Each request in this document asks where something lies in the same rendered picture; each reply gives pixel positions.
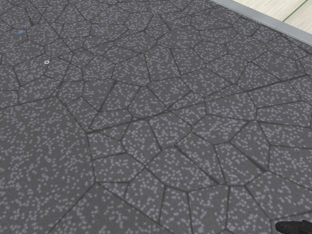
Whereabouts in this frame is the robot right hand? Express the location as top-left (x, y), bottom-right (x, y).
top-left (275, 219), bottom-right (312, 234)

